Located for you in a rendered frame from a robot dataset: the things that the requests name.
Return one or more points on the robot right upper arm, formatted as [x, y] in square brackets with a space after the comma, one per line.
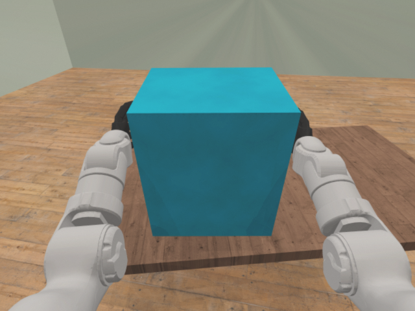
[369, 267]

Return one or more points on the right robot hand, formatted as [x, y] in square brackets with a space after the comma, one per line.
[303, 128]

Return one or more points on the left robot hand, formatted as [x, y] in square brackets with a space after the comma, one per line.
[121, 121]

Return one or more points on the robot left forearm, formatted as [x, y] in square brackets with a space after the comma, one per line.
[97, 199]

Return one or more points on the robot left upper arm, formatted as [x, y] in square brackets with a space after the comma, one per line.
[81, 263]

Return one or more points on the table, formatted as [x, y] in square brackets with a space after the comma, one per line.
[383, 174]

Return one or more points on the robot right forearm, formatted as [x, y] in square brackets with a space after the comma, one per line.
[338, 203]

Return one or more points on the carton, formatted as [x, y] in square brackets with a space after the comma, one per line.
[212, 147]

